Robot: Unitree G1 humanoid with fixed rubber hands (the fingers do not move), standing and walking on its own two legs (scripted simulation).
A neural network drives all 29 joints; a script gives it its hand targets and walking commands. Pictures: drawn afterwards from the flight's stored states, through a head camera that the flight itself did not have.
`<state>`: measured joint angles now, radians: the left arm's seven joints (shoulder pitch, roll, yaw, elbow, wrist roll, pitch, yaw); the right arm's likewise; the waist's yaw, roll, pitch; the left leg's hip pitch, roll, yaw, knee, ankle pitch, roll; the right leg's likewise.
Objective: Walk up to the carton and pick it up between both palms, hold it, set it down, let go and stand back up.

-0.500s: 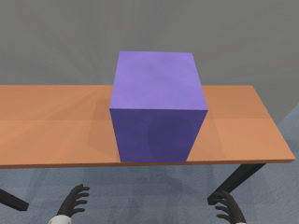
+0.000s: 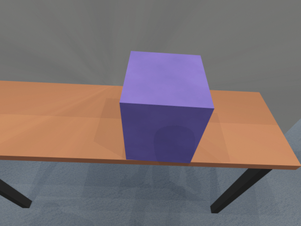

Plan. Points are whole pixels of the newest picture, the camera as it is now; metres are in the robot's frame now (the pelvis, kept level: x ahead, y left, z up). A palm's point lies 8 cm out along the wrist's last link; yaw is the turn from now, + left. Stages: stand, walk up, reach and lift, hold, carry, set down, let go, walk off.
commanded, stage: stand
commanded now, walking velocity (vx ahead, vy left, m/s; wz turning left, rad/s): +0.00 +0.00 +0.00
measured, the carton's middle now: (161, 109) +0.43 -0.01 +0.08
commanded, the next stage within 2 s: none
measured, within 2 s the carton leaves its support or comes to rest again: neither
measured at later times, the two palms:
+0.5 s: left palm out of the picture +0.00 +0.24 -0.13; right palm out of the picture +0.02 -0.25 -0.12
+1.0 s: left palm out of the picture -0.04 +0.21 -0.14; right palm out of the picture -0.02 -0.24 -0.13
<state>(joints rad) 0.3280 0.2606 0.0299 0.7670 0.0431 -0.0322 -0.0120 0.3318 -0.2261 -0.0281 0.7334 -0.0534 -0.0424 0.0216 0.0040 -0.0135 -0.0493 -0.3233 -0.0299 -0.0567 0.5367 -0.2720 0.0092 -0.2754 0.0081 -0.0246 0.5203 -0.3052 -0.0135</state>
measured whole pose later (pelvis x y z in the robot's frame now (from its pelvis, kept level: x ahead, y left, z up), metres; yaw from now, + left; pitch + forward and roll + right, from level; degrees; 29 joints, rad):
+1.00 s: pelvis -0.01 -0.02 +0.01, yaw +3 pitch +1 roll +0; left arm 0.36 0.17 0.04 1.06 0.03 -0.01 0.02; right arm 0.40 -0.14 -0.01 0.98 -0.03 -0.01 -0.03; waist 0.00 -0.01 0.00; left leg -0.25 -0.02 -0.12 0.45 -0.22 -0.02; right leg -0.18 0.02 -0.08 0.43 -0.27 -0.04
